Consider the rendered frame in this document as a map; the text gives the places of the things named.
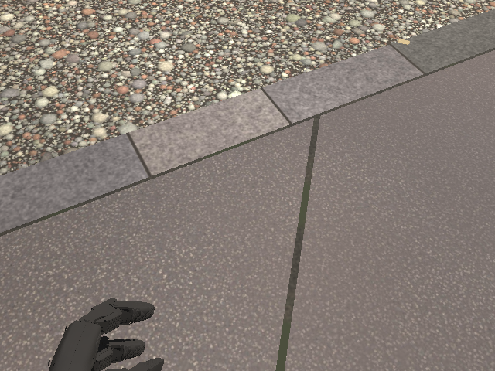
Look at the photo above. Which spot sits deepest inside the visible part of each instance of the left robot hand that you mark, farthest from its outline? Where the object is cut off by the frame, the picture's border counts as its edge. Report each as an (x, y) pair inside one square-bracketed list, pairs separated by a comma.
[(83, 349)]

